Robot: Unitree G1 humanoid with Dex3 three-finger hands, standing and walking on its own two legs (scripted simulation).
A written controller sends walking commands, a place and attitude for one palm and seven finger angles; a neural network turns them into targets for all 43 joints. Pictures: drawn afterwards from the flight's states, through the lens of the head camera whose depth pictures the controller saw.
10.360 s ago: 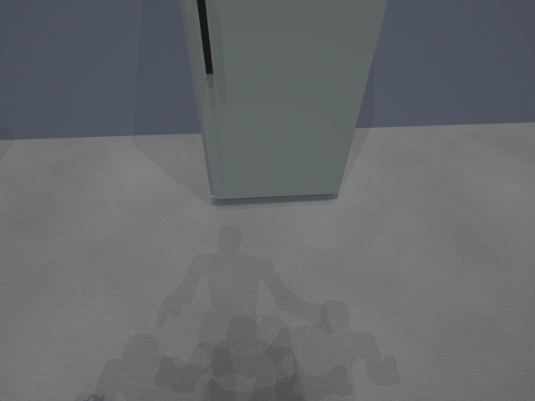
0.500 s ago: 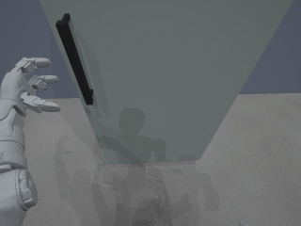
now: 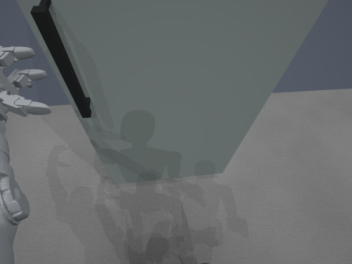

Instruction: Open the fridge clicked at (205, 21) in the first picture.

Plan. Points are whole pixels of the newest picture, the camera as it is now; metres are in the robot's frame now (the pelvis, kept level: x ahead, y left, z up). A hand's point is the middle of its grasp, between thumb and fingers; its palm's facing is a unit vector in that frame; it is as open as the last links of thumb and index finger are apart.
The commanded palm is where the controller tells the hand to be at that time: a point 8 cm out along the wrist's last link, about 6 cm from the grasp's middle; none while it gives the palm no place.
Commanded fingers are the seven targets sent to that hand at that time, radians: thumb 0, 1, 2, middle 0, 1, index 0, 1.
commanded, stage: move the hooked fingers beside the handle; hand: left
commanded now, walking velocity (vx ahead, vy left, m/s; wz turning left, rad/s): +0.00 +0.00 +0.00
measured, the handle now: (70, 68) +0.51 +0.22 +0.14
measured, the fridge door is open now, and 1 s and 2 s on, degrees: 0 0 0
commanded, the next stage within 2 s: feel for the door with the fingertips in 1.30 s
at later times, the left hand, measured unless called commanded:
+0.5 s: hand (29, 89) +0.44 +0.28 +0.15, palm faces +0.09 -1.00 +0.01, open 14.0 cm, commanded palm +0.41 +0.32 +0.14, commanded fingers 0.00 -0.50 0.30 -0.30 -1.20 -0.30 -1.20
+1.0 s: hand (38, 84) +0.45 +0.26 +0.15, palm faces +0.08 -1.00 +0.00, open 14.0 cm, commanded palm +0.42 +0.33 +0.14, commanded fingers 0.00 -0.50 0.30 -0.30 -1.20 -0.30 -1.20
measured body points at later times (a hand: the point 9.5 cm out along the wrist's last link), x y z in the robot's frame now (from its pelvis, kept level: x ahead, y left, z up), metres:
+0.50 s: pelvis +0.01 +0.00 +0.00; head +0.06 +0.01 +0.45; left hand +0.43 +0.33 +0.15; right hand +0.09 -0.26 -0.10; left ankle -0.01 +0.11 -0.72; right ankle -0.01 -0.13 -0.72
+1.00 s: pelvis -0.01 -0.01 +0.00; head +0.06 +0.00 +0.44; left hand +0.44 +0.32 +0.15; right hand +0.02 -0.29 -0.11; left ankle -0.01 +0.11 -0.72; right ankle -0.01 -0.13 -0.72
